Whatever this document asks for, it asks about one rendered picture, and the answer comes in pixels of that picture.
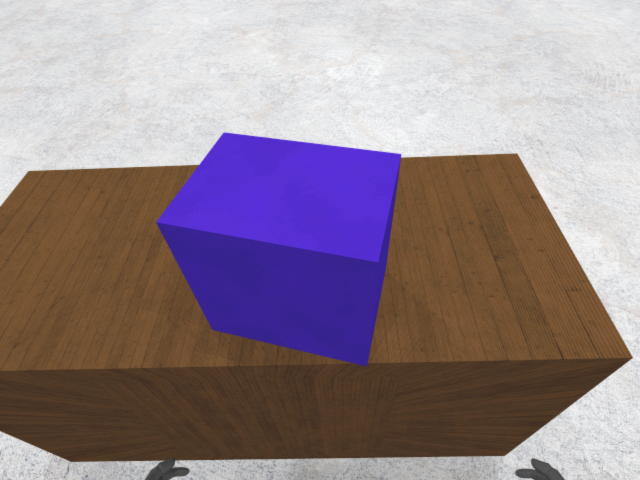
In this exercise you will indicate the carton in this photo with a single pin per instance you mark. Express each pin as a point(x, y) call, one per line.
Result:
point(286, 242)

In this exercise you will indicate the pedestal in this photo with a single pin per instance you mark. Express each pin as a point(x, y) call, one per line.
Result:
point(487, 328)

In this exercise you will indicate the robot left hand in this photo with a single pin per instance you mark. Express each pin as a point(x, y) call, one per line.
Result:
point(165, 471)

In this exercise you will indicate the robot right hand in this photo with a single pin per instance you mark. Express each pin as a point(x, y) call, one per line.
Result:
point(543, 471)

